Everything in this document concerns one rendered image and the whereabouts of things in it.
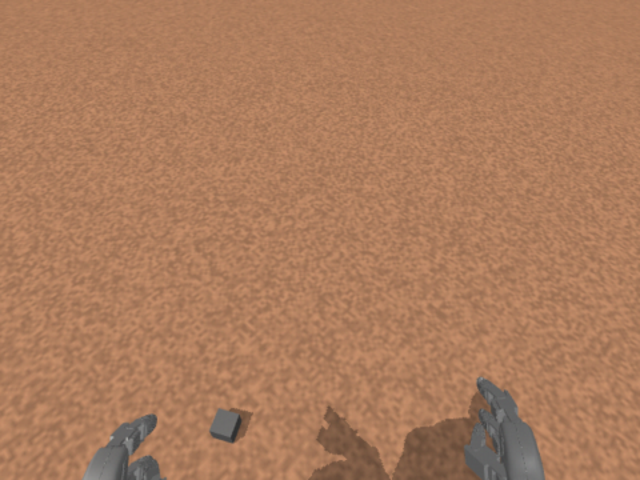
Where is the left robot hand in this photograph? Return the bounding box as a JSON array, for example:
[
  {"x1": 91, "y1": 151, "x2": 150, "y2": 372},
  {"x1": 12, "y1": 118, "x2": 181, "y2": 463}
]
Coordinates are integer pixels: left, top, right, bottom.
[{"x1": 82, "y1": 414, "x2": 167, "y2": 480}]

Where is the right robot hand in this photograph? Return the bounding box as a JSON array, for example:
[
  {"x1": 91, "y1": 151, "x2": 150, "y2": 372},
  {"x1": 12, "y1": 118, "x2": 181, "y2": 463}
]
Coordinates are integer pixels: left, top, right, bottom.
[{"x1": 464, "y1": 377, "x2": 545, "y2": 480}]

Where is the cube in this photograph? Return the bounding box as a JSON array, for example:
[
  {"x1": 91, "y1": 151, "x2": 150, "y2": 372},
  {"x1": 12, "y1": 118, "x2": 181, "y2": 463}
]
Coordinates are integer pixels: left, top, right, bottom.
[{"x1": 209, "y1": 408, "x2": 242, "y2": 444}]

